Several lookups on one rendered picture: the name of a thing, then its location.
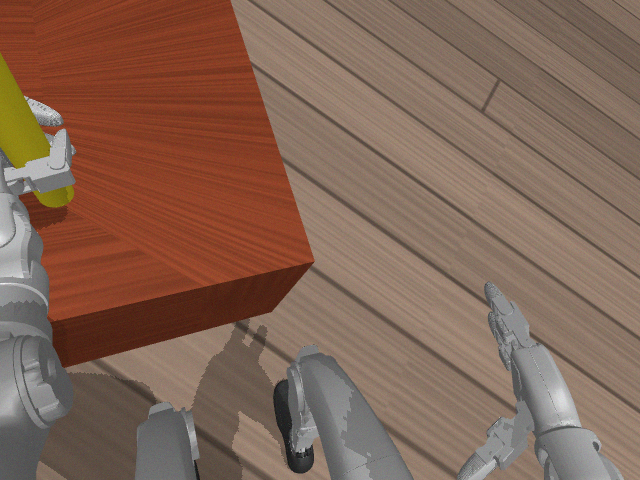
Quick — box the can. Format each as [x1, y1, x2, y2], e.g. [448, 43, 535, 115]
[0, 53, 74, 208]

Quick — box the left robot hand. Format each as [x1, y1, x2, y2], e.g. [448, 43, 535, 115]
[0, 96, 76, 198]

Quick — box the right robot hand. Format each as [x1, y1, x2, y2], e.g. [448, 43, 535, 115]
[457, 282, 582, 480]

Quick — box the left robot arm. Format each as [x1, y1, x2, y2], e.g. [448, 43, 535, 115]
[0, 193, 73, 480]

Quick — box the right robot foot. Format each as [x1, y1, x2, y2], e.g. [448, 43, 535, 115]
[273, 379, 314, 474]

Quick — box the right robot arm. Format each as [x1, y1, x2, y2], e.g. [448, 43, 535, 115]
[534, 426, 624, 480]

